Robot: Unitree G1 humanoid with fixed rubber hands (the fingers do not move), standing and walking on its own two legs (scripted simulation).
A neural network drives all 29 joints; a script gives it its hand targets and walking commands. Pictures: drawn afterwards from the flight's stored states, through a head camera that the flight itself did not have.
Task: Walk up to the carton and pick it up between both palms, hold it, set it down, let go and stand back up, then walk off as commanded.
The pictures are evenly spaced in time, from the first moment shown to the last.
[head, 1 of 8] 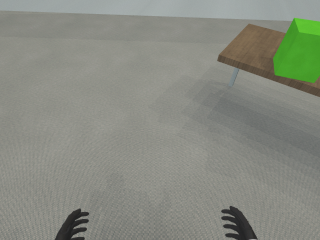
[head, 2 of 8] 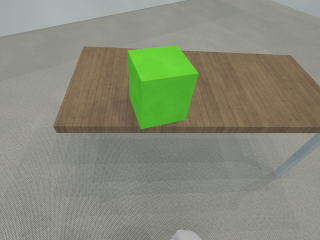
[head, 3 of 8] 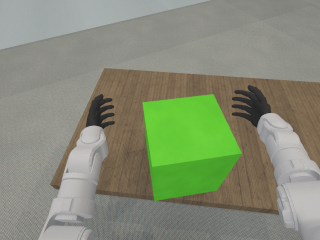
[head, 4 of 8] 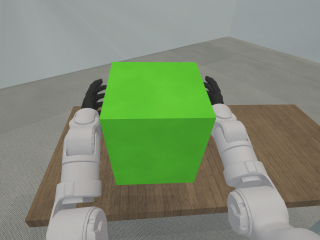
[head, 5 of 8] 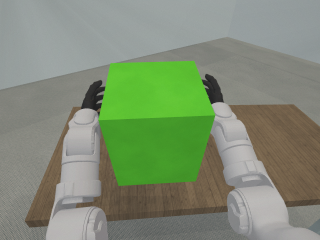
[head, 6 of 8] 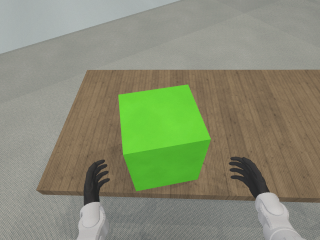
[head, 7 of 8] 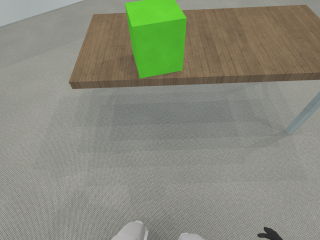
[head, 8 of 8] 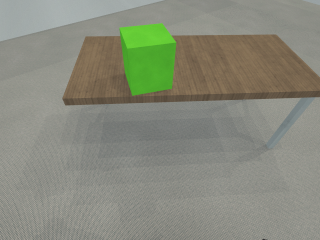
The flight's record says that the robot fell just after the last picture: no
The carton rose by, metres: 0.22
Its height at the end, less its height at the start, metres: +0.00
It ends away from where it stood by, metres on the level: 0.02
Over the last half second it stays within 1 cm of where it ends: yes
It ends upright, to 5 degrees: yes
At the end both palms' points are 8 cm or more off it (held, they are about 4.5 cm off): yes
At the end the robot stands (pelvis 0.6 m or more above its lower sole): yes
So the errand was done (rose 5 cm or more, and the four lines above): yes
